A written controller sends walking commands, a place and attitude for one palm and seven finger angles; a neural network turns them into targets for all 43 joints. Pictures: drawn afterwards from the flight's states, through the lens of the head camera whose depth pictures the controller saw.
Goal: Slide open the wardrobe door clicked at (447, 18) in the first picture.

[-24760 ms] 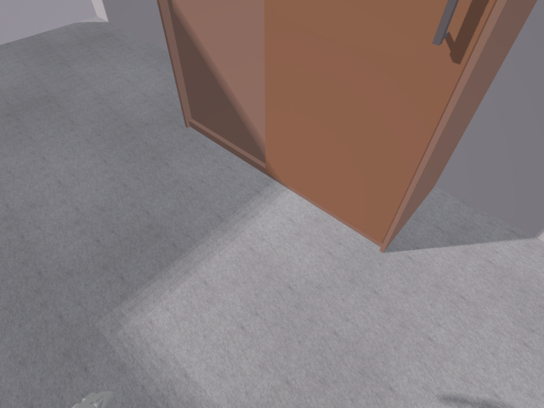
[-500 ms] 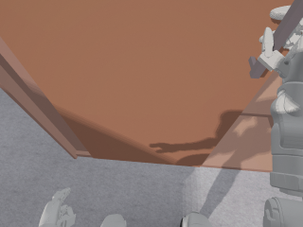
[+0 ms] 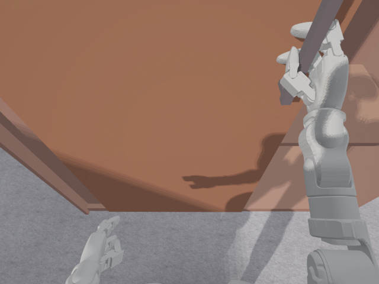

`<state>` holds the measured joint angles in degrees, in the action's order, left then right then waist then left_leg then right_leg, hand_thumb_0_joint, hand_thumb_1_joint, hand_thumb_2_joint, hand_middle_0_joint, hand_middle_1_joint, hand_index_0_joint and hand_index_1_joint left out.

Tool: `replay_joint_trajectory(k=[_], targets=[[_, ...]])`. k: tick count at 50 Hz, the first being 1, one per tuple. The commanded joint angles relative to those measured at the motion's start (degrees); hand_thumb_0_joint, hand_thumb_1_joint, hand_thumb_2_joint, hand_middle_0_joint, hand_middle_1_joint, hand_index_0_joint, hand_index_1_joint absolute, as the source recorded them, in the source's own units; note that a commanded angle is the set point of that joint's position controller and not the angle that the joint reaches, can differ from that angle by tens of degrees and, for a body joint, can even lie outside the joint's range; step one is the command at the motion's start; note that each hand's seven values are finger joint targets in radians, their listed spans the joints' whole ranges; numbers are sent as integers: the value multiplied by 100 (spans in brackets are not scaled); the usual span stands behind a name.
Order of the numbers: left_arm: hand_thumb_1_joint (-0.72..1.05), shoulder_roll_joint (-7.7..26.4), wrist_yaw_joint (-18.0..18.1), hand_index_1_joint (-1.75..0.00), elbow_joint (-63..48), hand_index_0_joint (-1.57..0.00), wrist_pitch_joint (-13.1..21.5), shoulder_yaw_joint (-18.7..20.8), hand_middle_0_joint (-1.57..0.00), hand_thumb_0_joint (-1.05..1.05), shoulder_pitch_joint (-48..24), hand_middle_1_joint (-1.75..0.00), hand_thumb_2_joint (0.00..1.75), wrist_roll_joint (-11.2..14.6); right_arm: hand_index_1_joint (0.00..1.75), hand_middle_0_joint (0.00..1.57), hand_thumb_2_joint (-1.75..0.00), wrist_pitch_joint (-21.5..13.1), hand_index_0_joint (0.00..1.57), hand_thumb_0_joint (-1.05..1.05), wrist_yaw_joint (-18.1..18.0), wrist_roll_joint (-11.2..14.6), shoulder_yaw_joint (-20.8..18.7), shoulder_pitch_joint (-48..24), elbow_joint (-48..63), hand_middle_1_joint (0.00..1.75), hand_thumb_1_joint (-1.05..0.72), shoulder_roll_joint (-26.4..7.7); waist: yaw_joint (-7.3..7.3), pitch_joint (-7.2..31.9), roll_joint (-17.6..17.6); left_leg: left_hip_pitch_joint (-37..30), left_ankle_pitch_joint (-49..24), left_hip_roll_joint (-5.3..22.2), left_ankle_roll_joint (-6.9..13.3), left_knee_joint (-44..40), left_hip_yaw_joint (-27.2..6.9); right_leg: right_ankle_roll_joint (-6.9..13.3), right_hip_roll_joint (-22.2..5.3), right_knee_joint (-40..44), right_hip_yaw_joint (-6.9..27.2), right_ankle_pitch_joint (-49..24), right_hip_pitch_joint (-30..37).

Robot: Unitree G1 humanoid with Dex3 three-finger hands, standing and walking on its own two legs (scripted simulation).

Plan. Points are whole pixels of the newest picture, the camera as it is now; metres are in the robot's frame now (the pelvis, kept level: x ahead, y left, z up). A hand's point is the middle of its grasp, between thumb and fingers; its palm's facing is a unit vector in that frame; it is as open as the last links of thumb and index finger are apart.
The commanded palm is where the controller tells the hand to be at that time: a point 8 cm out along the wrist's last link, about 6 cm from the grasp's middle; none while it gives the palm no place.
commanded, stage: stop walking and hold the door there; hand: right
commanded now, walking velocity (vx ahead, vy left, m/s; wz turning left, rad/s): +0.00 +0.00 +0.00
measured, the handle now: (306, 41) +0.45 -0.18 +0.25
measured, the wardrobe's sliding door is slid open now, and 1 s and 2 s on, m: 0.54 0.54 0.54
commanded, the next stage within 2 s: loosen the grip on the handle in 0.18 s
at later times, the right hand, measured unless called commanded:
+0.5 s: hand (295, 75) +0.40 -0.16 +0.23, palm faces +0.17 +0.98 -0.07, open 8.7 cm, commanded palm +0.37 -0.20 +0.21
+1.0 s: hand (293, 79) +0.40 -0.16 +0.22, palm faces +0.15 +0.98 -0.09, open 14.8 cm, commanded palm +0.38 -0.21 +0.21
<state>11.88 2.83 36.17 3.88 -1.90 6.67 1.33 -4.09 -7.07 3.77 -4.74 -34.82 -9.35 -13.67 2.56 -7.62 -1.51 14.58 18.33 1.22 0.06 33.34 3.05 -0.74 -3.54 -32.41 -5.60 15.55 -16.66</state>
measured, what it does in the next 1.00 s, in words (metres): stands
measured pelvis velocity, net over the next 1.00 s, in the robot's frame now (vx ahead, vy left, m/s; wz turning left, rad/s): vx -0.03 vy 0.00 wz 0.03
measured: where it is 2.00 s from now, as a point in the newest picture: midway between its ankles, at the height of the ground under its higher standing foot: outside the picture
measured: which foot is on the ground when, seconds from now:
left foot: down 0.00-1.00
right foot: down 0.00-1.00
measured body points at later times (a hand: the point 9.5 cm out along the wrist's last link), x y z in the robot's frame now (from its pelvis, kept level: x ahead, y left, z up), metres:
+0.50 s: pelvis -0.03 +0.00 +0.00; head -0.04 +0.00 +0.45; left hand +0.09 +0.24 -0.09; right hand +0.39 -0.21 +0.23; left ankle -0.01 +0.11 -0.73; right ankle +0.02 -0.13 -0.73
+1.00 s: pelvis -0.03 +0.00 -0.01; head -0.02 -0.01 +0.44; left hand +0.03 +0.27 -0.11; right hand +0.39 -0.21 +0.22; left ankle -0.01 +0.11 -0.73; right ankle +0.02 -0.12 -0.73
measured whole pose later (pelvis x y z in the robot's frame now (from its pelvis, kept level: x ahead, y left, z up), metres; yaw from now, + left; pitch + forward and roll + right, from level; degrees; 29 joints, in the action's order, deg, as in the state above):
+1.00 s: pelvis -0.03 +0.00 -0.01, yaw +2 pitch +3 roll +1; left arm 15.1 2.0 43.2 9.9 0.2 20.2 0.9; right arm -19.9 -3.5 3.0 -10.9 -41.0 -39.3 -18.6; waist -2.8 2.3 -0.2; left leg 22.5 15.7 -0.9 0.5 35.1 0.0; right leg 0.1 -1.4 -35.4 -0.9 13.9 -24.6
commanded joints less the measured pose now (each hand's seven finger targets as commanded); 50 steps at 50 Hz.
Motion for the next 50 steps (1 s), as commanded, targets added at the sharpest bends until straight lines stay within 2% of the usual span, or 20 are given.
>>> replay_joint_trajectory(k=[1,3,6,9,13,14,15,16,17,18,21,23,26,29,33,34,37,47,48,50], targets=[[90,716,55,-30,-756,-20,145,266,-20,0,-192,-30,90,31,140,45,-90,-558,45,0,287,-133,489,-2188,1584,140,-90,-293,-318,2771,617,-709,-2395,371,11,-505,-248,266,-967,-6,578,-3379,1536],[90,665,122,-30,-765,-20,84,270,-20,0,-162,-30,90,68,140,45,-90,-510,45,0,224,-116,165,-1988,1434,140,-90,-652,-331,2939,-88,-1202,-4148,897,175,-425,-667,26,-546,-312,261,-2526,1046],[90,585,220,-30,-763,-20,6,223,-20,0,-198,-30,90,42,140,45,-90,-490,45,0,185,-93,-106,-1815,1199,140,-90,-857,-258,2770,-406,-1501,-4790,1178,294,-390,-855,-21,-214,-283,242,-915,411],[90,650,276,-30,-734,-20,-77,238,-20,0,-216,-30,90,14,140,45,-90,-496,45,0,166,-92,-346,-1759,1023,140,-90,-1052,-217,2684,-391,-1245,-4324,1001,168,-341,-628,34,-329,69,275,-1710,723],[90,744,232,-30,-734,-20,-117,253,-20,0,-188,-30,90,0,140,45,-90,-572,45,0,202,-76,-132,-1869,999,140,-90,-829,-258,2807,406,-759,-2812,488,-60,-244,-241,253,-873,341,673,-3231,1322],[90,898,-3,-30,-428,-20,287,733,-20,0,-71,-30,90,-64,140,45,-90,-600,45,0,227,-750,-2530,-6025,303,140,-90,-4149,7,1974,-440,-212,-3153,217,-36,-888,-929,405,-434,-118,97,-2819,1134],[90,831,-62,-30,-131,-20,675,482,-20,0,768,-30,90,-124,140,45,-84,-35,45,0,435,-662,-858,-4692,-2305,140,-78,-1406,-983,3733,-278,-359,-4056,-290,368,274,-8,171,257,876,557,-3847,1330],[90,862,-101,-30,-103,-20,758,684,-20,0,1012,-30,90,116,140,45,-78,-25,45,0,685,-226,-720,-3220,-1580,140,-66,-479,-497,3980,482,300,-3097,-205,236,197,106,-37,-39,501,636,-4876,2100],[90,910,-108,-30,-86,-20,840,646,-20,0,928,-30,90,38,140,45,-73,-112,45,0,798,45,-970,-2562,-1435,140,-54,-644,-308,3880,1487,745,-1788,-89,233,51,-84,-183,-185,387,655,-5315,2828],[90,998,-117,-30,-69,-20,730,579,-20,0,943,-30,90,-58,140,45,-67,-353,45,0,750,290,-1420,-2619,-975,140,-42,-1178,-203,3790,1356,493,-1471,-89,201,-366,-140,-212,-100,269,574,-4514,2705],[90,920,-181,-30,-139,-20,692,473,-20,0,839,-30,90,-18,140,45,-49,-861,45,0,499,32,-559,-3014,-1421,140,-5,-482,-628,2261,-174,482,-1714,-125,130,-645,-59,117,26,386,425,-1841,981],[90,966,-229,-30,-174,-20,698,513,-20,0,874,-30,90,-34,140,45,-37,-1270,45,0,338,-148,-615,-3117,-1612,140,19,-692,-605,2265,-457,548,-1240,-163,125,-572,-57,136,36,432,466,-1266,725],[90,938,-269,-30,-255,-20,749,489,-20,0,793,-30,90,-21,137,42,-20,-1771,42,0,244,-349,-480,-3741,-1712,137,55,-933,-632,2241,142,900,-109,-153,127,-615,-230,172,156,484,387,174,440],[90,978,-263,-30,-230,-20,799,477,-20,0,891,-30,90,-24,132,38,-20,-2062,38,0,229,-478,-447,-4143,-2136,132,55,-1174,-718,2223,155,1062,480,-161,134,-634,-320,200,223,426,388,822,146],[90,1067,-210,-30,-117,-20,891,505,-20,0,1059,-30,90,-22,125,33,-20,-2211,33,0,308,-395,-395,-4495,-2511,125,55,-1283,-819,2466,-16,1126,958,-166,90,-702,-461,232,300,283,382,1035,-55],[90,1138,-179,-30,-136,-20,879,557,-20,0,1080,-30,90,-28,123,32,-20,-2228,32,0,320,-384,-1194,-4045,-2378,123,55,-2176,-473,2804,48,754,1031,-140,126,-711,-539,239,297,308,357,960,-71],[90,1070,-121,-30,-159,-20,881,485,-20,0,1004,-30,90,16,118,28,-20,-2114,28,0,474,-195,-576,-4128,-2416,118,55,-1500,-694,2340,-115,877,1228,-134,87,-881,-564,283,339,311,365,1104,-260],[90,1072,-45,-30,-92,-20,954,461,-20,0,1038,-30,90,-30,115,25,-20,-1781,25,0,306,-53,-455,-3665,-1705,115,55,-1173,-656,2280,218,901,175,-194,123,-662,-316,306,282,359,592,571,198],[90,1154,-16,-30,-50,-20,906,495,-20,0,1084,-30,90,-47,115,25,-20,-1733,25,0,273,-112,-1223,-3126,-1947,115,55,-2013,-438,2307,104,689,-3,-183,136,-664,-363,304,273,305,552,250,85],[90,1055,-17,-30,-215,-20,838,424,-20,0,983,-30,90,-34,115,25,-20,-1671,25,0,367,-108,-840,-3116,-1501,115,55,-1625,-464,2429,232,550,-393,-178,129,-599,-326,293,285,294,506,-179,218]])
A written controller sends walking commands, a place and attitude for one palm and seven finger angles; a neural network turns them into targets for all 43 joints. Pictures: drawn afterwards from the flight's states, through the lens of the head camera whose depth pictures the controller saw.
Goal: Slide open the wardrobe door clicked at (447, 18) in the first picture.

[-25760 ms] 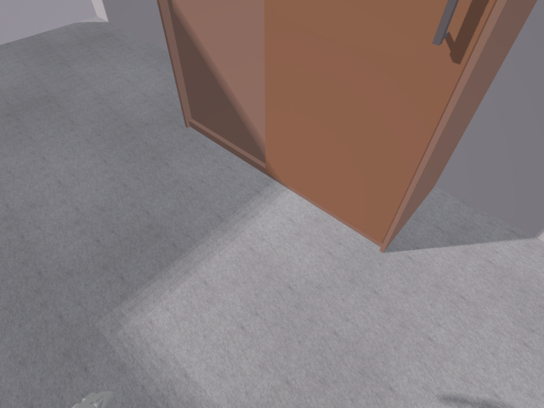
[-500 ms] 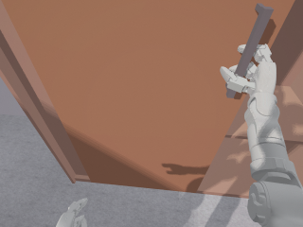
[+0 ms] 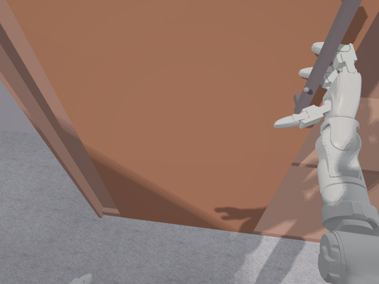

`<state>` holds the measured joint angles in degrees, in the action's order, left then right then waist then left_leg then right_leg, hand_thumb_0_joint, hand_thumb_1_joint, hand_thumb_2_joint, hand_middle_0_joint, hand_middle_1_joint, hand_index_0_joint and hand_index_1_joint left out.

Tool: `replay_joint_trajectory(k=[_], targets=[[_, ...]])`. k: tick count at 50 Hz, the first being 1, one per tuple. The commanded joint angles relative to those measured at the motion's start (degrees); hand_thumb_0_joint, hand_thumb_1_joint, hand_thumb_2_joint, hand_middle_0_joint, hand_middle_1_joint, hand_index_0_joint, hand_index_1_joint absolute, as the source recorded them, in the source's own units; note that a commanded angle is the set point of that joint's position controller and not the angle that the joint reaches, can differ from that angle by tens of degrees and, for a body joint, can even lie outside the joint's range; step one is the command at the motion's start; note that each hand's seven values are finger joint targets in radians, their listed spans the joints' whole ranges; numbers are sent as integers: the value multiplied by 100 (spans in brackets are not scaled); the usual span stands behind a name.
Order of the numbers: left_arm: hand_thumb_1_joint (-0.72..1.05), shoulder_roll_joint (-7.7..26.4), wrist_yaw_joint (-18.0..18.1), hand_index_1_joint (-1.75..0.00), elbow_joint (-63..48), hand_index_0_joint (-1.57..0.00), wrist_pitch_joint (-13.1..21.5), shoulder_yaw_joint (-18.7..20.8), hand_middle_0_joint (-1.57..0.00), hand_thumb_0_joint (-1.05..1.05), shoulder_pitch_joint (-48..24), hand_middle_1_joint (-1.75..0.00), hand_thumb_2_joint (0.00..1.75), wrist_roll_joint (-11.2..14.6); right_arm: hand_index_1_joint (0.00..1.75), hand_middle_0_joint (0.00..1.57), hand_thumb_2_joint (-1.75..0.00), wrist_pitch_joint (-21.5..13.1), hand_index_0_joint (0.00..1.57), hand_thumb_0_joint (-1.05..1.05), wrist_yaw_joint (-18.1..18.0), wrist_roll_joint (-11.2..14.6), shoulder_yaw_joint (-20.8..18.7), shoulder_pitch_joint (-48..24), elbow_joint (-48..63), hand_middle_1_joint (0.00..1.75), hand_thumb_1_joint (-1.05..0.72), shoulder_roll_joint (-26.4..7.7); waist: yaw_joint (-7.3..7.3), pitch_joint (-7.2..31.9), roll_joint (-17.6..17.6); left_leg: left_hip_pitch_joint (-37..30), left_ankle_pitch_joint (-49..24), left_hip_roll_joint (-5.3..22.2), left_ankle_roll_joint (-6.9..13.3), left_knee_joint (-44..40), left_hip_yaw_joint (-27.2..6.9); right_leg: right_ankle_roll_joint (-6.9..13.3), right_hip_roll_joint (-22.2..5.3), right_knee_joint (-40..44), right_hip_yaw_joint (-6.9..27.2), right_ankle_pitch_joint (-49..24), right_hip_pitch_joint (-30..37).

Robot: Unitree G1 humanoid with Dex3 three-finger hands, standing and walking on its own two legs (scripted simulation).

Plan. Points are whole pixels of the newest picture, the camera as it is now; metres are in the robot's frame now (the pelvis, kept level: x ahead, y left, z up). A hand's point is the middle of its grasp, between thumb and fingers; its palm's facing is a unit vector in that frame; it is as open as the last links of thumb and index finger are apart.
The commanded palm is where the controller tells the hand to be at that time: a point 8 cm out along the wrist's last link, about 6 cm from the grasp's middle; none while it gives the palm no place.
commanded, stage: slip the hand off the handle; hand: right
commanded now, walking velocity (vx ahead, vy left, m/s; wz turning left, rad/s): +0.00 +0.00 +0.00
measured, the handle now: (319, 59) +0.48 -0.19 +0.26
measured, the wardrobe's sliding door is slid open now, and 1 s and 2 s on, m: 0.54 0.54 0.54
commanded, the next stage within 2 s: draw the hand back to the body in 1.24 s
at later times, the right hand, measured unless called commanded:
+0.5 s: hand (353, 97) +0.42 -0.25 +0.22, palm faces +0.23 +0.97 -0.10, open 14.7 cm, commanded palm +0.39 -0.29 +0.21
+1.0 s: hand out of the picture +0.33 -0.25 +0.22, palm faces +0.24 +0.97 -0.09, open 14.7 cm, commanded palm +0.30 -0.29 +0.21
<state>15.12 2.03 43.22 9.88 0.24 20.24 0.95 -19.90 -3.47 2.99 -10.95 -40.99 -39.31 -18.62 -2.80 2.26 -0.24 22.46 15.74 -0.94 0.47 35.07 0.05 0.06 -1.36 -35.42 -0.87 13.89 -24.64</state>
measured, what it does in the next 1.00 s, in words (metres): stands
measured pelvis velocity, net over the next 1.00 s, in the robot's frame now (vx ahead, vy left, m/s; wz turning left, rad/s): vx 0.02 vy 0.00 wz -0.02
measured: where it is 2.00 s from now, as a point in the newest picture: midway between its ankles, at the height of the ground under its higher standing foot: outside the picture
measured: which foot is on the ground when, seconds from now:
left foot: down 0.00-1.00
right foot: down 0.00-1.00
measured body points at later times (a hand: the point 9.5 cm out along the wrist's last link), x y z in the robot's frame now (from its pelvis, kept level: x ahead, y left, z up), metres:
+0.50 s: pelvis +0.03 -0.01 +0.00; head +0.03 -0.01 +0.45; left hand +0.17 +0.23 -0.09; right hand +0.40 -0.30 +0.23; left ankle +0.03 +0.12 -0.73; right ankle +0.05 -0.12 -0.73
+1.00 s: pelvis +0.02 +0.00 +0.00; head +0.01 +0.01 +0.45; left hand +0.19 +0.23 -0.08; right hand +0.31 -0.30 +0.23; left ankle +0.03 +0.12 -0.73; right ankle +0.05 -0.12 -0.73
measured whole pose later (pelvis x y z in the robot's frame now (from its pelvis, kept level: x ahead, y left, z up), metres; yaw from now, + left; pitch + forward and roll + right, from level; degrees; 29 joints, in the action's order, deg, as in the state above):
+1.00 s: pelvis +0.02 +0.00 +0.00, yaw -1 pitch +0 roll +1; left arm 14.5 4.8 37.1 8.0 -1.9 14.6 2.2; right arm -9.3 9.5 13.3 -20.5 -12.5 -6.2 -20.0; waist 2.7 3.8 1.6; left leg 16.0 17.8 -0.6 0.3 33.6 0.8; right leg 0.1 -1.0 -35.0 -0.1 16.2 -19.0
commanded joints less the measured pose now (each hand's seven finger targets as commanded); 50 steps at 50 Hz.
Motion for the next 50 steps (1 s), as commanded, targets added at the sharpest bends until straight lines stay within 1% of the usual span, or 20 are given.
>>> replay_joint_trajectory(k=[1,2,5,7,10,14,17,25,27,29,32,34,36,38,40,43,45,47,48,50], targets=[[90,726,77,-30,-922,-20,211,210,-20,0,-384,-30,90,9,115,25,-20,-31,25,0,24,38,-241,-2466,1554,115,55,-1090,39,1447,43,-230,-302,22,75,-774,-5,218,55,572,27,-163,1099],[90,756,104,-30,-937,-20,173,202,-20,0,-376,-30,90,-8,115,25,-20,18,25,0,37,81,-503,-2294,1541,115,55,-1346,110,1438,-109,-365,-517,25,77,-776,-5,233,40,552,35,-372,1062],[90,694,134,-30,-1063,-20,73,161,-20,0,-475,-30,90,15,115,25,-20,191,25,0,136,204,-588,-2038,1876,115,55,-1290,197,1640,7,-560,-1126,25,77,-656,30,184,47,543,-5,-912,1251],[90,681,167,-30,-1110,-20,5,133,-20,0,-520,-30,90,10,115,25,-20,315,25,0,150,240,-837,-1775,1918,115,55,-1495,291,1591,-75,-678,-1318,17,94,-638,62,176,23,543,17,-1140,1220],[90,597,153,-30,-1233,-20,-55,117,-20,0,-617,-30,90,23,115,25,-20,388,25,0,185,252,-702,-1649,2473,115,55,-1261,313,1798,203,-707,-1614,12,99,-551,94,128,25,510,6,-1539,1485],[90,607,163,-30,-1290,-20,-121,123,-20,0,-648,-30,90,17,115,25,-20,434,25,0,289,238,-802,-1360,2756,115,55,-1383,304,1824,86,-787,-1803,-4,85,-553,94,142,14,477,0,-1710,1520],[90,626,201,-30,-1259,-20,-137,119,-20,0,-655,-30,90,42,115,25,-20,433,25,0,529,291,-592,-1622,2850,115,55,-1288,130,1607,216,-558,-1609,-21,81,-647,90,164,23,446,37,-1518,1575],[90,684,321,-30,-1139,-20,-95,115,-20,0,-604,-30,90,113,115,25,-20,452,25,0,1103,599,-643,-1739,2540,115,55,-1412,107,1569,485,-288,-1195,-39,123,-670,134,116,66,459,226,-1220,1642],[90,723,336,-30,-1135,-20,-92,120,-20,0,-565,-30,90,97,115,25,-20,448,25,0,1126,653,-891,-1576,2383,115,55,-1640,174,1530,368,-328,-1137,-45,125,-690,143,136,73,462,227,-1147,1536],[90,695,299,-30,-1221,-20,-75,119,-20,0,-602,-30,90,105,115,25,-20,432,25,0,1172,711,-822,-1283,2578,115,55,-1459,267,1733,365,-466,-1237,-36,137,-609,159,124,82,463,239,-1267,1567],[90,723,254,-30,-1343,-20,-74,147,-20,0,-657,-30,90,86,115,25,-20,400,25,0,1182,809,-1294,-537,2923,115,55,-1799,494,1918,338,-777,-1512,-49,144,-518,156,129,81,431,166,-1526,1501],[90,689,198,-30,-1429,-20,-68,126,-20,0,-736,-30,90,91,115,25,-20,432,25,0,1193,879,-1288,-186,3225,115,55,-1642,545,1742,261,-829,-1632,-44,130,-487,162,131,80,457,131,-1553,1393],[90,709,193,-30,-1481,-20,-70,140,-20,0,-804,-30,90,90,115,25,-20,483,25,0,1180,919,-1568,147,3513,115,55,-1846,596,1704,122,-929,-1714,-46,111,-473,149,145,74,469,77,-1551,1310],[90,681,197,-30,-1555,-20,-51,112,-20,0,-949,-30,90,98,115,25,-20,526,25,0,1167,948,-1483,135,3974,115,55,-1760,579,1648,348,-889,-1659,-34,97,-493,130,161,94,475,26,-1445,1324],[90,681,211,-30,-1547,-20,-36,105,-20,0,-993,-30,90,94,115,25,-20,612,25,0,1164,1006,-1656,523,4057,115,55,-1816,611,1478,216,-878,-1506,-47,94,-531,139,152,89,518,26,-1275,1272],[90,651,266,-30,-1564,-20,16,88,-20,0,-1119,-30,90,108,115,25,-20,656,25,0,1231,1038,-1539,513,4466,115,55,-1724,544,1396,423,-731,-1263,-47,83,-602,119,167,98,519,16,-1060,1354],[90,601,281,-30,-1572,-20,87,57,-20,0,-1198,-30,90,114,115,25,-20,666,25,0,1297,1069,-1233,704,4690,115,55,-1394,497,1270,563,-586,-1043,-59,93,-629,144,144,109,537,63,-902,1442],[90,610,320,-30,-1551,-20,156,31,-20,0,-1219,-30,90,123,115,25,-20,715,25,0,1344,1118,-986,753,4704,115,55,-1172,426,1078,381,-431,-807,-64,73,-712,152,166,108,548,97,-652,1421],[90,630,356,-30,-1499,-20,178,30,-20,0,-1237,-30,90,131,115,25,-20,739,25,0,1342,1114,-1063,658,4725,115,55,-1326,404,1028,404,-373,-645,-53,65,-748,138,160,108,573,130,-489,1397],[90,600,378,-30,-1497,-20,222,-7,-20,0,-1286,-30,90,127,115,25,-20,829,25,0,1356,1147,-1020,942,4697,115,55,-1228,457,920,358,-369,-447,-37,71,-793,150,150,120,628,178,-289,1360]])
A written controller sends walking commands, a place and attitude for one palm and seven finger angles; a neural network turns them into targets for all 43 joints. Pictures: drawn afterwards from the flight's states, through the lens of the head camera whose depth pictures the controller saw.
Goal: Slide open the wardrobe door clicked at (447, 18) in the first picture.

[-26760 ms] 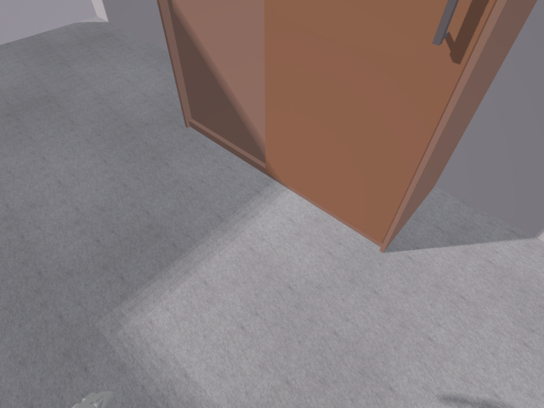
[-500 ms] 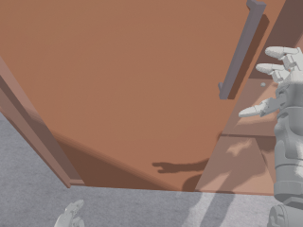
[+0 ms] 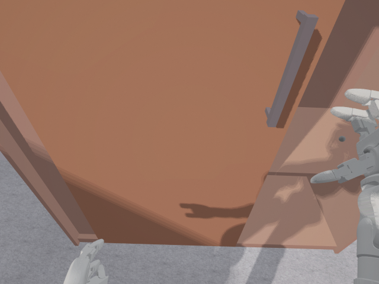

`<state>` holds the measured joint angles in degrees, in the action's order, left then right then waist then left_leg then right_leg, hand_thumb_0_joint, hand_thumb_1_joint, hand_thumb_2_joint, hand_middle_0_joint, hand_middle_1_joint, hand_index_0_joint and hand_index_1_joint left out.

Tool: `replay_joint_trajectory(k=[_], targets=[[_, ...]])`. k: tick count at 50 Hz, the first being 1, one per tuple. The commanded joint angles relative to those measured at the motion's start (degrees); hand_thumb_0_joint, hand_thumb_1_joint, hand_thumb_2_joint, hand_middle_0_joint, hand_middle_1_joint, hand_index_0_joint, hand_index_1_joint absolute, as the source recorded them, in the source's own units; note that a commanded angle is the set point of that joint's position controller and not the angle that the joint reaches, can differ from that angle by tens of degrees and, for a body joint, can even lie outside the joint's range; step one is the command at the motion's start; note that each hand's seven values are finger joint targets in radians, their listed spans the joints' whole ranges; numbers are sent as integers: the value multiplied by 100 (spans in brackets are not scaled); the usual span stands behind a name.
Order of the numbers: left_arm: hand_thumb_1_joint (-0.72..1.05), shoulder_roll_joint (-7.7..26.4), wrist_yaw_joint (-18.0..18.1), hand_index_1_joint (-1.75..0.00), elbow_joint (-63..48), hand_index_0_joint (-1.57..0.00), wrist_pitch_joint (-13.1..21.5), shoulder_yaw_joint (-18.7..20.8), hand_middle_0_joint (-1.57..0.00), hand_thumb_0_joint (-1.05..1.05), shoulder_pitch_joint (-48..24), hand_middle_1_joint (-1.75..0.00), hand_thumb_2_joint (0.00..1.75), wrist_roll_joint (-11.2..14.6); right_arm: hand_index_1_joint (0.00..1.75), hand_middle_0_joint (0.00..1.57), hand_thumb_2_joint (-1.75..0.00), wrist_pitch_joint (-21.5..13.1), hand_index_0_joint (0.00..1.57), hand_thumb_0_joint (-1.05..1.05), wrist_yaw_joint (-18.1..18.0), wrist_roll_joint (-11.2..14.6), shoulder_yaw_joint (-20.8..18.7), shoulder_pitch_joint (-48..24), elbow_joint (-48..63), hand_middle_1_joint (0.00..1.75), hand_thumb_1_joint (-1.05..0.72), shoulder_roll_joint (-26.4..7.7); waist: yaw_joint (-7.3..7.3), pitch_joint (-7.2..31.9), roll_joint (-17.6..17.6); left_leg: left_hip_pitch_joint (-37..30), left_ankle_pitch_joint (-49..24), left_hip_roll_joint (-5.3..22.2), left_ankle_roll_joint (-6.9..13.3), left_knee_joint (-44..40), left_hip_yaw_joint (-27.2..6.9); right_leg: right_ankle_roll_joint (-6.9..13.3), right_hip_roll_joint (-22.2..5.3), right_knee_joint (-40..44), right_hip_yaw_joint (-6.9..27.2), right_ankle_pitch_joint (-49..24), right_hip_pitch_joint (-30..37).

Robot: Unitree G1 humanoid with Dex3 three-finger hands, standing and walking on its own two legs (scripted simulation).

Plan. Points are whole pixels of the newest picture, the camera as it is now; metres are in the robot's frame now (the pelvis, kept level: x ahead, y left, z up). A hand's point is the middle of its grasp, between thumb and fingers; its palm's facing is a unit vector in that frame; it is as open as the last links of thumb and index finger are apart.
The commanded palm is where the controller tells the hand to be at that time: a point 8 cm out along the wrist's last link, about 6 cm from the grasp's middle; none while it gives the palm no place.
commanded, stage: slip the hand off the handle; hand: right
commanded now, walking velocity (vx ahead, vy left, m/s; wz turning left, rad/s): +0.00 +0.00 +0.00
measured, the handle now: (284, 75) +0.46 -0.18 +0.26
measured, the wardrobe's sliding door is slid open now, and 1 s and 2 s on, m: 0.54 0.54 0.54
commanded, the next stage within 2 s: draw the hand back to the body in 0.24 s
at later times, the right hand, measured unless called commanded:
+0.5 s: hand (350, 168) +0.26 -0.24 +0.20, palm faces +0.12 +0.99 -0.09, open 14.7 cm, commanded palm +0.22 -0.28 +0.21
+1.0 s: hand out of the picture +0.20 -0.27 +0.20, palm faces +0.38 +0.90 -0.20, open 14.0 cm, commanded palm +0.16 -0.29 +0.20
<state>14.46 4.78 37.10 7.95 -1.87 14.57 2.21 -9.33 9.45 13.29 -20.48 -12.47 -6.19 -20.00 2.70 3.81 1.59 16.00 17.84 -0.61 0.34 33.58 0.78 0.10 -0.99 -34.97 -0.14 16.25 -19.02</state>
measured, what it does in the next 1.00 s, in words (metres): stands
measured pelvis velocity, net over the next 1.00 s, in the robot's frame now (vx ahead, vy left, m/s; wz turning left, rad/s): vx -0.02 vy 0.00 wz -0.02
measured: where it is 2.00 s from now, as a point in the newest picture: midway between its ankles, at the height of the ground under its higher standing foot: outside the picture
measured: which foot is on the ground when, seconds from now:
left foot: down 0.00-1.00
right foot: down 0.00-1.00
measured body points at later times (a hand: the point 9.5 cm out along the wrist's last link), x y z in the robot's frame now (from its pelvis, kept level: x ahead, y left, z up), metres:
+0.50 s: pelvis -0.01 +0.01 +0.00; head -0.05 +0.03 +0.45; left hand +0.19 +0.23 -0.07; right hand +0.24 -0.30 +0.21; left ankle +0.00 +0.12 -0.73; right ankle +0.02 -0.12 -0.73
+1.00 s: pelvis -0.02 +0.00 +0.01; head -0.06 +0.01 +0.46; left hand +0.20 +0.20 -0.04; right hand +0.18 -0.31 +0.21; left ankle +0.00 +0.12 -0.73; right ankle +0.02 -0.12 -0.73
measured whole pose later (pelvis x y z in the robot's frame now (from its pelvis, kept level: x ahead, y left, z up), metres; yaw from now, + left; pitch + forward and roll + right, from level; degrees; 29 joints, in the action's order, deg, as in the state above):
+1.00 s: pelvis -0.02 +0.00 +0.01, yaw -1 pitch -6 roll +1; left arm 13.3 5.2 36.6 12.2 -4.5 9.5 0.8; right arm 4.0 2.3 10.8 -20.0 9.5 17.1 -20.7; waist 4.7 0.8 2.3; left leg 7.2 13.9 -0.6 0.2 26.7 2.1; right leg 0.0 -0.8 -29.6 1.2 12.7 -11.3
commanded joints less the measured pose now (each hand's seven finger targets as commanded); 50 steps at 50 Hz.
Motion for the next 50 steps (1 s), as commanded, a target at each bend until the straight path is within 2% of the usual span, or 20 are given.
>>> replay_joint_trajectory(k=[1,3,10,17,18,19,21,22,25,27,29,32,35,36,43,44,45,46,47,50], targets=[[90,678,122,-30,-869,-20,418,177,-20,0,-750,-30,90,8,115,25,-20,-180,25,0,66,121,-75,-1870,1296,115,55,-1118,-85,677,93,281,-516,-62,86,-674,76,141,89,626,132,-385,719],[90,650,128,-30,-899,-20,453,162,-20,0,-825,-30,90,11,115,25,-20,-169,25,0,42,145,-54,-1925,1530,115,55,-1079,-59,744,102,214,-462,-35,79,-705,67,151,102,630,125,-345,748],[90,585,53,-30,-952,-20,536,94,-20,0,-965,-30,90,-42,115,25,-20,-195,25,0,-27,200,-335,-937,2052,115,55,-1139,135,824,88,-106,-791,-24,86,-666,69,130,120,616,65,-635,761],[90,602,169,-30,-859,-20,577,54,-20,0,-1089,-30,90,-21,115,25,-20,-25,25,0,75,301,-276,-1284,1973,115,55,-1173,-31,251,57,206,-57,17,33,-994,-56,151,134,639,43,-68,602],[90,596,184,-30,-853,-20,600,63,-20,0,-1100,-30,90,-22,115,25,-20,-53,25,0,90,299,-261,-1466,2009,115,55,-1190,-40,357,187,191,-11,46,39,-991,-84,153,144,634,59,-55,627],[90,703,244,-30,-871,-20,591,43,-20,0,-1146,-30,90,100,115,25,-20,690,25,0,417,414,-203,-832,1256,115,55,-1404,75,508,227,-122,-43,84,62,-1029,-115,183,104,779,95,84,639],[90,662,345,-30,-1068,-20,626,-5,-20,0,-1365,-30,90,172,115,25,-20,1317,25,0,722,543,-256,-1463,2075,115,55,-1586,118,774,464,-341,-348,134,62,-1070,-110,219,146,814,130,-207,866],[90,686,366,-30,-1083,-20,645,-18,-20,0,-1414,-30,90,180,115,25,-20,1613,25,0,810,622,-481,-1281,1987,115,55,-1767,176,813,230,-458,-453,135,54,-1067,-117,223,122,775,159,-352,851],[90,700,318,-30,-1185,-20,716,-68,-20,0,-1466,-30,90,223,115,25,-20,2298,25,0,1216,874,-754,-872,2262,115,55,-1919,261,1014,228,-656,-1232,118,54,-945,1,236,167,764,183,-907,1087],[90,644,226,-30,-1275,-20,775,-80,-20,0,-1485,-30,90,211,115,25,-20,2301,25,0,1234,1006,-945,-618,2682,115,55,-1895,321,1072,190,-705,-1488,56,58,-898,44,190,174,726,191,-1158,1191],[90,631,151,-30,-1259,-20,815,-58,-20,0,-1368,-30,90,205,115,25,-20,2222,25,0,1161,1094,-853,-237,2661,115,55,-1560,259,746,-79,-466,-1461,3,36,-898,128,178,150,756,194,-1122,1183],[90,716,92,-30,-1167,-20,750,6,-20,0,-1305,-30,90,214,115,25,-20,2309,25,0,1055,1071,-1007,323,2379,115,55,-1559,278,363,-196,-290,-1133,-31,13,-1008,134,165,129,797,141,-908,1038],[90,690,88,-30,-1255,-20,718,-6,-20,0,-1354,-30,90,233,115,25,-20,2448,25,0,990,931,-601,102,2868,115,55,-1294,178,240,244,-130,-815,-9,29,-1007,150,170,121,889,163,-684,1105],[90,699,112,-30,-1255,-20,705,-6,-20,0,-1343,-30,90,225,115,25,-20,2482,25,0,957,895,-680,87,2947,115,55,-1412,181,240,264,-122,-689,-18,27,-1043,150,173,127,902,171,-596,1106],[90,666,212,-30,-1196,-20,788,-44,-20,0,-1364,-30,90,166,104,24,-29,2216,24,0,919,853,-763,79,3425,104,37,-1536,151,351,386,-231,-437,-37,54,-1135,165,177,132,971,235,-446,1250],[90,541,139,-30,-1136,-20,836,0,-20,0,-1489,-30,90,-135,102,24,-31,1427,24,0,-187,-63,-850,-186,4136,102,33,-1895,201,-360,291,40,-192,-15,16,-1586,-31,124,183,1035,145,-238,883],[90,543,140,-30,-929,-20,847,-12,-20,0,-1419,-30,90,-178,100,24,-32,1209,24,0,-604,-113,-557,602,3276,100,30,-1251,95,-619,168,109,12,33,46,-1576,52,78,136,1078,130,16,840],[90,507,104,-30,-888,-20,774,0,-20,0,-1338,-30,90,-178,98,24,-34,1027,24,0,-827,-244,-322,1050,3206,98,26,-975,101,-650,67,39,110,65,38,-1564,69,87,82,1154,152,167,869],[90,557,77,-30,-867,-20,729,59,-20,0,-1318,-30,90,-186,96,24,-36,852,24,0,-983,-335,-312,1201,3354,96,22,-1012,128,-461,-18,-123,101,57,36,-1614,51,111,84,1221,120,196,953],[90,515,66,-30,-843,-20,634,89,-20,0,-1278,-30,90,-226,89,24,-41,453,24,0,-1291,-563,-194,1271,3612,89,12,-975,113,-51,459,-478,-6,101,55,-1488,17,119,66,1399,88,229,1162]])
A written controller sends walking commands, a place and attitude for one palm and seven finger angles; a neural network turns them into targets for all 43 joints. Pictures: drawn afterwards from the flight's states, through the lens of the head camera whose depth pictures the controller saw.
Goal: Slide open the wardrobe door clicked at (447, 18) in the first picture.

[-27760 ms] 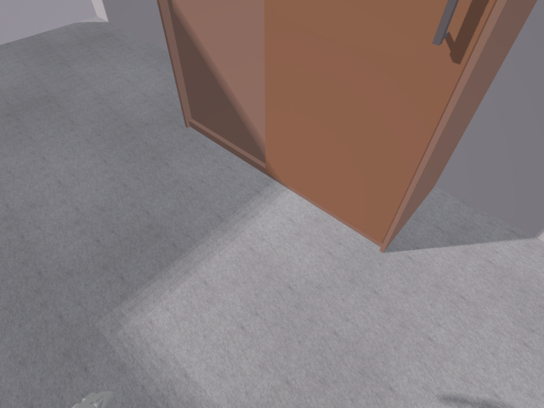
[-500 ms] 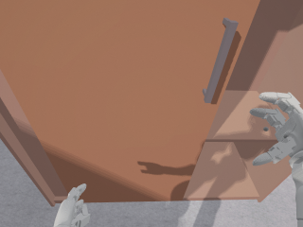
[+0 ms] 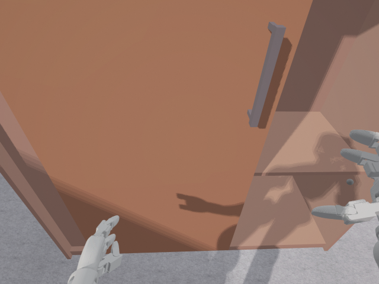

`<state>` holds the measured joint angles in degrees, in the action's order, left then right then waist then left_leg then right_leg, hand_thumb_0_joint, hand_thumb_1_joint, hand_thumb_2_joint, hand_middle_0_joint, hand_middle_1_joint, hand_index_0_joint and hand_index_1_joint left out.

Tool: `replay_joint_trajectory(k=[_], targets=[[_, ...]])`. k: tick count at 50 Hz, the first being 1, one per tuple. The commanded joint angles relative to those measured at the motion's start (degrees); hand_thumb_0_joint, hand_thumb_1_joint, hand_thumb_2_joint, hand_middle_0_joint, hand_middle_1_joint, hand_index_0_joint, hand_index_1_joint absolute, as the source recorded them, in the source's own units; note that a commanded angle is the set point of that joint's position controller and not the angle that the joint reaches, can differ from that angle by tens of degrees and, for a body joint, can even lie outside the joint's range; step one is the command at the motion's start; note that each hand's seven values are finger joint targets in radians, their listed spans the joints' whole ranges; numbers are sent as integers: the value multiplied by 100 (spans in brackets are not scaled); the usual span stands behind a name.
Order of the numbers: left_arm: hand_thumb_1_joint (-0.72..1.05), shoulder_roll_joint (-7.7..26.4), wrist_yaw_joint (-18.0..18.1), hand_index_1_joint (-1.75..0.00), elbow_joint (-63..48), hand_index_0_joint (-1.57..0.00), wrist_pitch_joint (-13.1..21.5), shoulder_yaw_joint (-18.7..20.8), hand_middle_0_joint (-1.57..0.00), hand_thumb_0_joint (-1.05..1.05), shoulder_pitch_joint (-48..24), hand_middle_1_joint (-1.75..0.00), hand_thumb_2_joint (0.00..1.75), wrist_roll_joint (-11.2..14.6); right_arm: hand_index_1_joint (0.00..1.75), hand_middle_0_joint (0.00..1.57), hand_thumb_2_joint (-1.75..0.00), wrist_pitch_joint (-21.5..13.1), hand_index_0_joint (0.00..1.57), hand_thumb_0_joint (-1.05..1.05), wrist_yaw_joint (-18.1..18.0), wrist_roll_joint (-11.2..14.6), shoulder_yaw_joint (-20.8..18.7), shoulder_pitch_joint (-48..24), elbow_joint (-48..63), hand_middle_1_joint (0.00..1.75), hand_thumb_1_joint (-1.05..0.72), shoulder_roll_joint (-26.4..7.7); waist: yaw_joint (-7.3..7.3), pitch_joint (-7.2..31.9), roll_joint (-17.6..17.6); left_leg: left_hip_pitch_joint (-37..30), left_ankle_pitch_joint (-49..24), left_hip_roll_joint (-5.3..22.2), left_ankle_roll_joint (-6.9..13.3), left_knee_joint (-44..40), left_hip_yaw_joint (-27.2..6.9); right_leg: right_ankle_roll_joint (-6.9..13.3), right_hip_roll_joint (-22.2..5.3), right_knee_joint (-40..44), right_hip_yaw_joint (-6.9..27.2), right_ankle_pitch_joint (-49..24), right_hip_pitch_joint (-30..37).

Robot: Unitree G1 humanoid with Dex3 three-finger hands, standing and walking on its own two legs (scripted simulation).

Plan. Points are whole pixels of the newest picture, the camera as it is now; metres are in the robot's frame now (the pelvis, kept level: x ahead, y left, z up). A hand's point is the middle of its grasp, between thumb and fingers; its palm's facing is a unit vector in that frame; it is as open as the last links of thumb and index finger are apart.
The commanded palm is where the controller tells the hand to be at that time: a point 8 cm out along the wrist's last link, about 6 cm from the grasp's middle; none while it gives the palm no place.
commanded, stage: draw the hand back to the body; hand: right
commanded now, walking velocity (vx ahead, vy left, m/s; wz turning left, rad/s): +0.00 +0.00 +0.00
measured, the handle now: (261, 79) +0.48 -0.17 +0.25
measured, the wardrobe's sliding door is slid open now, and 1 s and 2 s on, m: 0.54 0.54 0.54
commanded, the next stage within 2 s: step back with the hand held close in 0.94 s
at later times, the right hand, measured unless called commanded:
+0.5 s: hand (349, 193) +0.22 -0.27 +0.17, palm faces +0.42 +0.84 -0.33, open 9.4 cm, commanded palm +0.17 -0.30 +0.18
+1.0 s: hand (348, 195) +0.22 -0.26 +0.17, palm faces +0.44 +0.83 -0.34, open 7.4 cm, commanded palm +0.17 -0.30 +0.18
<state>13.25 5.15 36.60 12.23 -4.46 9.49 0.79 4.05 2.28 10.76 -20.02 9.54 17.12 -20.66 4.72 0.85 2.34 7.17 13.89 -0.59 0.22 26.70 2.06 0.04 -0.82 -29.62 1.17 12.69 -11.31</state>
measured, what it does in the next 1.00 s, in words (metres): stands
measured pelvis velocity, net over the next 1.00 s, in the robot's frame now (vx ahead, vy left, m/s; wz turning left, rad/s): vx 0.03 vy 0.00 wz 0.03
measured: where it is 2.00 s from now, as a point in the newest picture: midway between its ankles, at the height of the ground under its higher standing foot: outside the picture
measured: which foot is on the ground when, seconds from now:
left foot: down 0.00-1.00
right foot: down 0.00-1.00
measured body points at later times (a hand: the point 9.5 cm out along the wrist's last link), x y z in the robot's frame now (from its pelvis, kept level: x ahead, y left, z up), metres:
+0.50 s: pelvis +0.02 -0.01 +0.01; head -0.02 +0.00 +0.46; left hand +0.20 +0.22 -0.07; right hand +0.19 -0.31 +0.19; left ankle +0.01 +0.12 -0.74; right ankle +0.04 -0.12 -0.74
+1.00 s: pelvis +0.03 +0.00 +0.01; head -0.01 +0.01 +0.46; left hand +0.22 +0.21 -0.07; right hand +0.19 -0.31 +0.18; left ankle +0.01 +0.12 -0.74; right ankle +0.04 -0.12 -0.74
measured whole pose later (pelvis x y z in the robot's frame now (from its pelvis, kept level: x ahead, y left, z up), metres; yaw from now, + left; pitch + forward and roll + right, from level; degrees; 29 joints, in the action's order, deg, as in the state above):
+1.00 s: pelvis +0.03 +0.00 +0.01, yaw +1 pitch -6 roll +1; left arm 12.2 4.8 38.0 7.3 -1.9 10.8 -1.2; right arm -4.1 -5.1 4.4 -18.8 24.7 21.5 -19.2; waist 4.9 -0.2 2.3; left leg 1.9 13.1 -0.1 -0.2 20.9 0.3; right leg 0.5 -0.5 -23.5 -0.6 12.3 -5.3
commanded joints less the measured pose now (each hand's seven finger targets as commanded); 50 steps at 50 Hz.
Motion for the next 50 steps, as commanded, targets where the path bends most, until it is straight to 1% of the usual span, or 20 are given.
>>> replay_joint_trajectory(k=[1,2,4,7,8,10,12,14,20,23,27,28,31,33,36,38,42,45,47,50], targets=[[90,628,33,-30,-765,-20,194,364,-20,0,-772,-30,90,-94,87,23,-43,-981,23,0,-652,-375,-260,-914,1317,87,8,-940,-89,284,428,358,322,97,74,-808,-119,128,42,898,-60,531,447],[90,652,33,-30,-738,-20,194,372,-20,0,-761,-30,90,-111,85,23,-44,-1043,23,0,-701,-414,-224,-756,1250,85,4,-913,-83,238,213,310,327,70,66,-846,-94,130,19,947,-29,542,437],[90,645,53,-30,-738,-20,163,392,-20,0,-783,-30,90,-130,81,23,-48,-1152,23,0,-785,-486,-252,-726,1326,81,-3,-952,-73,279,170,208,250,84,67,-864,-97,151,11,1003,-35,416,487],[90,653,66,-30,-680,-20,151,441,-20,0,-810,-30,90,-157,75,23,-53,-1286,23,0,-856,-576,-386,-538,1435,75,-14,-1063,-42,397,141,59,4,66,80,-903,-89,153,6,1017,-58,95,633],[90,638,70,-30,-688,-20,141,438,-20,0,-803,-30,90,-164,73,22,-55,-1310,22,0,-859,-591,-340,-418,1448,73,-17,-986,-35,371,284,21,-123,83,86,-868,-85,154,6,1025,-70,-42,643],[90,628,52,-30,-656,-20,119,451,-20,0,-785,-30,90,-172,68,22,-58,-1348,22,0,-865,-625,-330,-226,1486,68,-25,-936,-32,299,337,-11,-267,63,96,-836,-55,114,-10,1070,-50,-165,660],[90,649,39,-30,-674,-20,96,487,-20,0,-800,-30,90,-171,64,22,-62,-1361,22,0,-859,-607,-420,93,1390,64,-32,-973,-3,182,33,-44,-287,46,80,-911,-48,130,-16,1091,-70,-224,605],[90,638,24,-30,-689,-20,48,498,-20,0,-769,-30,90,-168,60,22,-65,-1373,22,0,-837,-594,-419,269,1383,60,-39,-911,-8,114,-16,-47,-375,52,74,-894,-45,132,-28,1098,-87,-329,592],[90,640,-11,-30,-753,-20,-43,544,-20,0,-709,-30,90,-167,47,21,-76,-1381,21,0,-810,-632,-454,618,1581,47,-61,-899,-8,121,264,-82,-532,33,78,-878,-54,91,-40,1110,-126,-505,648],[90,641,2,-30,-797,-20,-65,554,-20,0,-682,-30,90,-169,41,21,-81,-1350,21,0,-812,-609,-533,847,1539,41,-72,-926,2,68,35,-92,-537,28,66,-917,-43,108,-41,1108,-135,-530,612],[90,641,6,-30,-808,-20,-84,562,-20,0,-668,-30,90,-173,32,20,-88,-1336,20,0,-818,-638,-566,948,1687,32,-86,-954,4,101,168,-118,-648,7,78,-943,-41,98,-25,1076,-147,-656,678],[90,623,12,-30,-816,-20,-81,564,-20,0,-654,-30,90,-179,30,20,-90,-1333,20,0,-826,-642,-579,994,1759,30,-90,-956,-1,184,345,-142,-730,34,74,-910,-59,99,-15,1047,-183,-730,723],[90,625,15,-30,-788,-20,-78,546,-20,0,-629,-30,90,-195,30,20,-90,-1299,20,0,-852,-673,-482,810,1824,30,-90,-917,-35,172,286,-108,-794,23,73,-898,-39,90,-6,1025,-153,-827,741],[90,631,31,-30,-783,-20,-84,546,-20,0,-630,-30,90,-200,30,20,-90,-1247,20,0,-854,-656,-471,864,1662,30,-90,-880,-49,62,-17,-66,-858,18,57,-929,-23,122,-15,1007,-168,-884,727],[90,606,37,-30,-783,-20,-127,531,-20,0,-684,-30,90,-198,30,20,-90,-1214,20,0,-847,-658,-465,757,1644,30,-90,-884,-33,35,124,-29,-704,25,54,-957,-38,121,3,1030,-176,-729,732],[90,594,51,-30,-783,-20,-135,523,-20,0,-696,-30,90,-191,30,20,-90,-1193,20,0,-839,-644,-448,780,1562,30,-90,-862,-40,-23,79,-21,-683,38,47,-993,-46,137,2,1021,-196,-707,730],[90,595,40,-30,-796,-20,-140,528,-20,0,-719,-30,90,-208,30,20,-90,-1194,20,0,-839,-659,-517,809,1730,30,-90,-948,11,199,232,-176,-875,27,65,-955,-57,125,12,998,-194,-897,816],[90,570,26,-30,-805,-20,-149,516,-20,0,-709,-30,90,-214,30,20,-90,-1186,20,0,-830,-643,-513,864,1700,30,-90,-911,7,152,167,-172,-948,41,54,-934,-50,122,7,995,-200,-949,768],[90,582,32,-30,-814,-20,-165,534,-20,0,-741,-30,90,-202,30,20,-90,-1164,20,0,-810,-624,-556,945,1615,30,-90,-940,18,85,-30,-155,-971,25,45,-987,-57,142,0,980,-224,-962,767],[90,565,29,-30,-799,-20,-183,524,-20,0,-719,-30,90,-198,30,20,-90,-1182,20,0,-810,-642,-512,824,1694,30,-90,-913,-10,64,256,-110,-862,36,54,-989,-68,121,3,994,-227,-881,787]])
